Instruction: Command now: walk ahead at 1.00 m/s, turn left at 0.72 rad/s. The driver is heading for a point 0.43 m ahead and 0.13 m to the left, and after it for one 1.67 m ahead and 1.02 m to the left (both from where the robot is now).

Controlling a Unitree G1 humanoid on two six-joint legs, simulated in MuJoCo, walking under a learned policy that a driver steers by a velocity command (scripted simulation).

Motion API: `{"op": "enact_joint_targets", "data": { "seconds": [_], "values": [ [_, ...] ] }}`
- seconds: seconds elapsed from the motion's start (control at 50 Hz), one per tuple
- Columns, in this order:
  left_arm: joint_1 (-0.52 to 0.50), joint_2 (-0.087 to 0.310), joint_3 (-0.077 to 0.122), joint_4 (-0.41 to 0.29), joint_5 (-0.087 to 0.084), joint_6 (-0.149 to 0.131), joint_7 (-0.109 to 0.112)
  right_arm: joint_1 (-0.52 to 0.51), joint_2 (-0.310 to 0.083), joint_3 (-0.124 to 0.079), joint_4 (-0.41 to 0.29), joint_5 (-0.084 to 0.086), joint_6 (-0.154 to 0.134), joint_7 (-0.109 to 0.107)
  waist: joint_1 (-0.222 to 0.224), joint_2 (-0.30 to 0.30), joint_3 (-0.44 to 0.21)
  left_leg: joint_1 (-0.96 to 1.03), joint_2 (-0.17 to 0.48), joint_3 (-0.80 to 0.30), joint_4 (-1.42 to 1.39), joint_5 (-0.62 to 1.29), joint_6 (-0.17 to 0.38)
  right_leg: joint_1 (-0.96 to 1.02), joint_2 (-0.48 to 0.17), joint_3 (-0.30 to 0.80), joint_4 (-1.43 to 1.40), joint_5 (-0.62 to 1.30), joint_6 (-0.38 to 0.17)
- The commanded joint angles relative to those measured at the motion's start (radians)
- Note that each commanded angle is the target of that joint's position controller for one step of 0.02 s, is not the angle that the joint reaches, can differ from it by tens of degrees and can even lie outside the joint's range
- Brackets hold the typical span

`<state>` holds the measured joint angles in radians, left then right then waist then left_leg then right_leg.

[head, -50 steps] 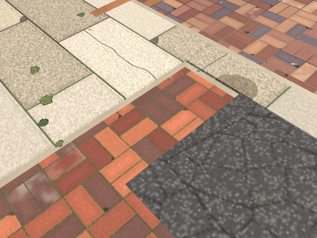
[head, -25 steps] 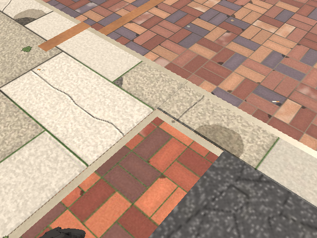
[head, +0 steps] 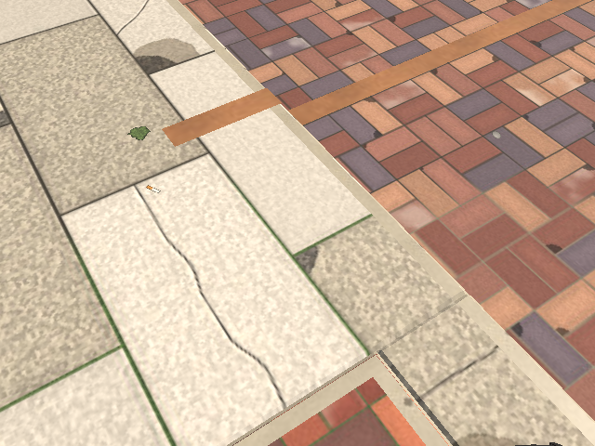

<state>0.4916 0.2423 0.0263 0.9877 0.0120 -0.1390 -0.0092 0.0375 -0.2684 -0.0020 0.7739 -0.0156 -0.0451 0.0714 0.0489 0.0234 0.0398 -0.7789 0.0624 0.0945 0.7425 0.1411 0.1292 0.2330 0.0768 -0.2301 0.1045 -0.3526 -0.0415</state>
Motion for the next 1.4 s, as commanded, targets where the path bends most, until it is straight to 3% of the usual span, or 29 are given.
{"op": "enact_joint_targets", "data": {
  "seconds": [0.02, 0.08, 0.1, 0.12, 0.14, 0.16, 0.22, 0.32, 0.44, 0.48, 0.5, 0.52, 0.54, 0.56, 0.6, 0.66, 0.82, 0.9, 0.94, 0.96, 0.98, 1.0, 1.02, 1.06, 1.1, 1.2, 1.26, 1.34, 1.4],
  "values": [
    [-0.034, 0.183, 0.029, -0.069, -0.001, 0.0, 0.036, -0.015, -0.055, -0.006, -0.039, -0.004, -0.013, 0.005, -0.079, -0.099, 0.04, 0.263, -0.119, 0.117, -0.09, 0.009, 0.039, -0.13, -0.249, -0.044, 0.085, 1.285, 0.033],
    [-0.136, 0.257, 0.055, -0.117, 0.031, 0.062, 0.063, 0.443, -0.17, -0.061, 0.087, 0.002, -0.008, -0.02, -0.309, -0.158, -0.194, 0.712, -0.196, 0.067, -0.082, -0.193, 0.102, -0.171, -0.296, -0.013, 0.703, 1.486, 0.026],
    [-0.174, 0.26, 0.063, -0.122, 0.037, 0.069, 0.053, 0.582, -0.207, -0.093, 0.123, 0.004, 0.002, -0.043, -0.366, -0.114, -0.221, 0.882, -0.157, -0.032, -0.137, -0.297, 0.141, -0.323, -0.243, -0.013, 1.067, 1.131, 0.016],
    [-0.207, 0.115, 0.031, -0.173, 0.048, 0.048, 0.03, 0.494, -0.268, -0.117, 0.122, 0.017, 0.019, -0.061, -0.236, 0.186, -0.137, 1.005, -0.006, -0.287, -0.097, -0.17, 0.182, -0.698, -0.061, 0.04, 1.433, -0.022, 0.035],
    [-0.157, 0.096, 0.014, -0.29, -0.005, 0.026, 0.02, 0.442, -0.357, -0.139, 0.084, -0.013, 0.031, -0.058, -0.157, 0.262, -0.329, 1.271, 0.172, -0.833, -0.31, -0.392, 0.431, -1.064, 0.001, 0.25, 1.654, -0.164, 0.075],
    [-0.241, 0.131, 0.003, -0.296, 0.01, 0.002, 0.021, 0.42, -0.289, -0.136, 0.063, -0.016, 0.03, -0.067, -0.18, 0.012, -0.263, 1.211, 0.197, -0.934, -0.48, -0.545, 0.384, -1.14, -0.067, 0.33, 1.565, -0.071, 0.043],
    [-0.302, 0.125, -0.005, -0.304, 0.05, 0.017, 0.015, 0.339, -0.172, -0.104, 0.081, -0.003, -0.001, -0.082, -0.045, -0.16, -0.013, 0.737, 0.077, -0.677, -0.521, -0.342, 0.265, -0.966, -0.167, 0.332, 1.278, -0.018, 0.062],
    [-0.491, 0.085, -0.034, -0.408, 0.054, 0.071, -0.01, 0.327, -0.186, -0.102, 0.059, 0.01, -0.048, -0.074, -0.045, -0.077, 0.089, 0.382, -0.071, -0.483, -0.601, -0.184, 0.214, -0.796, -0.207, 0.24, 0.833, 0.163, 0.123],
    [-0.574, 0.115, -0.031, -0.464, 0.017, 0.059, -0.006, 0.399, -0.222, -0.127, 0.061, 0.022, -0.039, -0.063, -0.129, 0.013, 0.0, 0.603, -0.066, -0.486, -0.477, 0.181, 0.093, -0.602, -0.103, 0.229, 0.44, 0.44, 0.069],
    [-0.397, 0.195, 0.004, -0.419, 0.014, 0.052, 0.014, 0.37, -0.271, -0.137, 0.051, 0.01, -0.039, -0.066, -0.039, 0.019, -0.131, 0.67, -0.07, -0.49, -0.226, 0.419, 0.043, -0.383, -0.051, 0.24, 0.423, 0.304, 0.048],
    [-0.191, 0.238, 0.027, -0.372, 0.011, 0.048, 0.03, 0.306, -0.297, -0.142, 0.037, 0.004, -0.044, -0.061, 0.093, 0.02, -0.225, 0.592, -0.097, -0.473, 0.009, 0.396, 0.02, -0.162, -0.077, 0.246, 0.429, 0.244, 0.038],
    [0.035, 0.31, 0.058, -0.33, 0.032, 0.046, 0.052, 0.263, -0.207, -0.117, 0.006, 0.001, -0.056, -0.059, 0.185, -0.045, -0.348, 0.436, -0.145, -0.413, 0.329, 0.131, 0.01, 0.081, -0.241, 0.392, 0.458, -0.033, 0.013],
    [0.024, 0.373, 0.069, -0.329, 0.078, 0.046, 0.049, 0.377, -0.029, -0.071, -0.044, 0.045, -0.054, -0.067, 0.061, -0.349, -0.457, 0.144, -0.241, -0.3, 0.63, -0.691, -0.015, 0.278, -0.57, 0.906, 0.296, -0.249, -0.062],
    [-0.082, 0.335, 0.08, -0.34, 0.054, 0.058, 0.039, 0.36, -0.109, -0.063, -0.059, 0.03, -0.042, -0.076, 0.03, -0.361, -0.428, 0.023, -0.16, -0.242, 0.711, -0.588, 0.001, 0.183, -0.57, 1.138, 0.164, -0.455, -0.103],
    [-0.21, 0.164, 0.044, -0.34, 0.043, 0.066, 0.03, 0.217, -0.163, -0.075, -0.047, -0.008, -0.015, -0.058, 0.02, -0.101, -0.141, 0.013, -0.054, -0.19, 0.639, -0.416, -0.013, -0.116, -0.453, 0.761, 0.162, -0.268, -0.077],
    [-0.126, 0.096, 0.025, -0.243, 0.029, 0.051, 0.018, 0.147, -0.078, -0.055, -0.097, -0.022, 0.026, -0.015, -0.023, -0.115, -0.032, 0.023, 0.015, -0.18, 0.608, -0.408, -0.024, -0.281, -0.381, 0.458, 0.128, 0.05, -0.029],
    [-0.107, 0.147, 0.035, -0.17, 0.016, 0.009, 0.008, -0.122, -0.066, -0.015, -0.243, -0.018, 0.044, 0.033, -0.058, -0.06, 0.12, 0.082, 0.002, 0.007, 0.161, -0.123, 0.005, -0.361, -0.289, -0.012, -0.022, 0.549, 0.022],
    [-0.034, 0.25, 0.056, -0.164, 0.016, 0.04, 0.034, -0.061, -0.096, -0.024, -0.206, -0.013, 0.033, 0.022, -0.115, -0.121, 0.013, 0.302, -0.135, 0.12, 0.02, -0.211, 0.071, -0.17, -0.314, -0.07, 0.221, 1.349, 0.052],
    [-0.088, 0.292, 0.064, -0.186, 0.023, 0.07, 0.042, 0.264, -0.159, -0.058, -0.107, -0.021, 0.025, -0.003, -0.271, -0.151, -0.131, 0.666, -0.177, 0.043, -0.023, -0.301, 0.119, -0.255, -0.36, -0.031, 0.614, 1.432, 0.015],
    [-0.12, 0.279, 0.062, -0.2, 0.03, 0.078, 0.035, 0.447, -0.201, -0.09, -0.035, -0.021, 0.024, -0.027, -0.335, -0.111, -0.198, 0.933, -0.166, -0.041, -0.113, -0.329, 0.145, -0.425, -0.326, -0.027, 0.922, 1.157, 0.008],
    [-0.112, 0.166, 0.042, -0.234, 0.038, 0.075, 0.017, 0.377, -0.281, -0.122, -0.028, -0.001, 0.034, -0.052, -0.22, 0.157, -0.174, 1.071, 0.008, -0.297, -0.137, -0.346, 0.155, -0.715, -0.137, -0.018, 1.306, 0.008, 0.03],
    [-0.045, 0.153, 0.026, -0.347, -0.001, 0.061, 0.016, 0.329, -0.362, -0.129, -0.09, -0.03, 0.045, -0.056, -0.136, 0.208, -0.379, 1.305, 0.24, -0.83, -0.31, -0.403, 0.352, -1.017, -0.069, 0.185, 1.566, -0.143, 0.057],
    [-0.174, 0.196, 0.026, -0.352, 0.003, 0.039, 0.015, 0.377, -0.301, -0.128, -0.088, -0.027, 0.05, -0.074, -0.196, 0.016, -0.325, 1.227, 0.227, -0.844, -0.443, -0.491, 0.318, -1.093, -0.116, 0.265, 1.532, -0.025, 0.05],
    [-0.197, 0.166, 0.014, -0.332, 0.012, 0.037, 0.015, 0.311, -0.214, -0.106, -0.039, -0.015, 0.016, -0.085, -0.089, -0.113, -0.069, 0.868, 0.168, -0.663, -0.493, -0.403, 0.245, -1.018, -0.205, 0.267, 1.329, 0.026, 0.043],
    [-0.144, 0.135, 0.004, -0.303, 0.042, 0.076, 0.002, 0.258, -0.151, -0.078, -0.031, -0.011, -0.019, -0.094, -0.007, -0.123, -0.021, 0.636, 0.096, -0.523, -0.527, -0.325, 0.212, -0.869, -0.24, 0.28, 1.211, 0.003, 0.061],
    [-0.374, 0.079, -0.018, -0.378, 0.023, 0.093, -0.028, 0.307, -0.14, -0.073, 0.013, 0.009, -0.07, -0.062, -0.047, -0.049, 0.1, 0.506, -0.016, -0.275, -0.661, -0.181, 0.152, -0.87, -0.262, 0.211, 0.77, 0.278, 0.055],
    [-0.451, 0.07, -0.021, -0.386, -0.009, 0.084, -0.043, 0.375, -0.14, -0.068, 0.043, 0.023, -0.097, -0.051, -0.094, -0.036, 0.101, 0.562, 0.013, -0.173, -0.751, 0.051, 0.077, -0.749, -0.212, 0.152, 0.579, 0.55, -0.013],
    [-0.459, 0.121, 0.0, -0.365, 0.0, 0.078, -0.045, 0.424, -0.192, -0.071, 0.08, -0.005, -0.091, -0.078, -0.088, 0.006, 0.027, 0.894, 0.054, -0.037, -0.626, 0.662, -0.018, -0.734, -0.059, 0.077, 0.487, 0.474, -0.081],
    [-0.102, 0.199, 0.037, -0.258, 0.004, 0.09, -0.032, 0.369, -0.234, -0.078, 0.069, -0.053, -0.049, -0.116, 0.102, 0.103, -0.171, 0.925, 0.105, 0.008, -0.085, 1.053, -0.073, -0.421, 0.047, 0.063, 0.527, 0.254, -0.132]
  ]
}}
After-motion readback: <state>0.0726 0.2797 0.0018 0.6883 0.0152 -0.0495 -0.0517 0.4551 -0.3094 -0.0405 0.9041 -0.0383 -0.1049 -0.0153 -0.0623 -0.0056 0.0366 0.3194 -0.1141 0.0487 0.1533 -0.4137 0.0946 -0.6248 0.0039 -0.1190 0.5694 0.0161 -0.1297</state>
